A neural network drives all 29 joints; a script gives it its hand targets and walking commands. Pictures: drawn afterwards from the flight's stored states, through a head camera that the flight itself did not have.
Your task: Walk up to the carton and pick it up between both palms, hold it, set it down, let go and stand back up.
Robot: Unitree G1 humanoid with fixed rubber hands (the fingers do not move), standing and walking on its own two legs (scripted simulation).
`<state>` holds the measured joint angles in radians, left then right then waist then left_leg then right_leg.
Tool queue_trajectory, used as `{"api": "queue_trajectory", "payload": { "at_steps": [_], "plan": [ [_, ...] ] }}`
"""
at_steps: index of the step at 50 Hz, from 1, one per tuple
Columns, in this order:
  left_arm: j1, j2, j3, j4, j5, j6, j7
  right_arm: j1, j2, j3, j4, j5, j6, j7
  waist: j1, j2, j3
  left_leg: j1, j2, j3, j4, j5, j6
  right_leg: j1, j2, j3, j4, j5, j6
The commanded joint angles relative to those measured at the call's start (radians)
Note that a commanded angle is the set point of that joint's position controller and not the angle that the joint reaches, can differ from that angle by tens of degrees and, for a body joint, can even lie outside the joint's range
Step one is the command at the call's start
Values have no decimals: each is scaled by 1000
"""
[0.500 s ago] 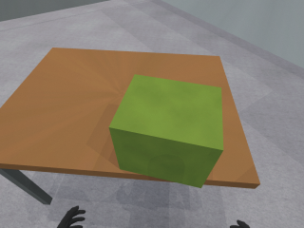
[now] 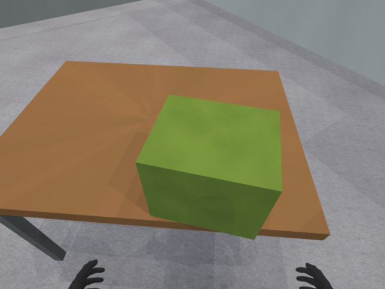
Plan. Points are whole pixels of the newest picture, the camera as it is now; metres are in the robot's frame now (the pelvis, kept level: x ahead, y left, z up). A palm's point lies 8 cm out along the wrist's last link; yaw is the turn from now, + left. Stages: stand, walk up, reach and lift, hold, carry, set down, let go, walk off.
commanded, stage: reach and lift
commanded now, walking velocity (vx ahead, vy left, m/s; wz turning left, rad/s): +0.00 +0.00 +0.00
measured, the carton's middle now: (211, 166) +0.41 -0.04 -0.01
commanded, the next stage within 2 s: none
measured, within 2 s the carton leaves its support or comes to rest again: neither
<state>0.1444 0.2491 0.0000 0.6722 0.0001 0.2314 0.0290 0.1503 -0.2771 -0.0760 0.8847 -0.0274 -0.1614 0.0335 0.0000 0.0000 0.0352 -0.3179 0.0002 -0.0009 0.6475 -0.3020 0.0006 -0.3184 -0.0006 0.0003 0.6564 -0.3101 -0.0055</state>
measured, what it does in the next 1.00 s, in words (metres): stands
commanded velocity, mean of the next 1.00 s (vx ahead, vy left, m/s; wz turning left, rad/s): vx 0.00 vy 0.00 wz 0.00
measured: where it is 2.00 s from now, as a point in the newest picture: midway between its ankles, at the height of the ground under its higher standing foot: outside the picture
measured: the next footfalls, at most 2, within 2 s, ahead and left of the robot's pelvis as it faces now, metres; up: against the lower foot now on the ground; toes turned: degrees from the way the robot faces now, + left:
none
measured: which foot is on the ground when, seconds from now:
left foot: down 0.00-1.00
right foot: down 0.00-1.00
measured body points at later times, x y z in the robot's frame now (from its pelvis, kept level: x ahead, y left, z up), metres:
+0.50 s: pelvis +0.02 +0.00 +0.01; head +0.01 +0.02 +0.46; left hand +0.21 +0.24 -0.06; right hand +0.18 -0.25 -0.05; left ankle +0.03 +0.12 -0.72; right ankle +0.03 -0.12 -0.72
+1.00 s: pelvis +0.01 +0.01 +0.02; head -0.01 +0.03 +0.46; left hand +0.21 +0.25 -0.03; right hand +0.20 -0.24 -0.01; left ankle +0.03 +0.12 -0.72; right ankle +0.03 -0.12 -0.72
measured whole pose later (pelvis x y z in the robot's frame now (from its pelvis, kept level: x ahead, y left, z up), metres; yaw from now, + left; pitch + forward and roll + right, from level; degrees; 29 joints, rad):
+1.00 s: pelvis +0.01 +0.01 +0.02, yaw +0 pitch -4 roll +0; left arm 0.16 0.27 0.00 0.56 -0.15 -0.21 -0.08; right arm 0.21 -0.17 -0.08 0.52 0.13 -0.26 -0.07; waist 0.00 -0.04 0.04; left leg -0.17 0.00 0.00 0.49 -0.25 0.00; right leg -0.16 0.00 0.00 0.47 -0.24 0.00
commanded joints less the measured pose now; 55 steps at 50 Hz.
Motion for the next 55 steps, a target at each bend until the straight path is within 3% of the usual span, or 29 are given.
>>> {"api": "queue_trajectory", "payload": {
  "at_steps": [1,7,19,28,44,55],
  "plan": [
    [-142,184,72,-385,-63,-37,1,-68,-71,-79,-214,-16,-45,-12,-46,-112,-75,171,32,42,-177,32,7,68,5,-12,-184,127,-11],
    [-43,177,96,-358,-60,-110,-30,35,-22,-55,-299,11,-66,-40,-37,-131,-92,239,1,52,-189,167,17,103,-15,23,-245,234,14],
    [29,158,88,-344,-94,-273,-66,107,29,-30,-306,94,-155,-62,-22,-61,-61,347,-14,62,-261,318,-22,164,-15,36,-312,314,13],
    [31,199,48,-342,-165,-363,-87,95,42,-35,-416,149,-182,-85,-19,-44,-42,337,-6,60,-286,275,-35,162,-14,37,-345,221,-3],
    [-16,286,-10,-388,-267,-506,-100,87,93,-1,-566,218,-136,-120,-4,12,-31,239,16,45,-296,149,-39,164,-20,49,-337,97,-27],
    [-41,322,-49,-386,-325,-609,-118,49,111,32,-637,258,-142,-139,-7,36,-37,203,26,22,-268,121,-44,173,-12,48,-311,77,-40]
  ]
}}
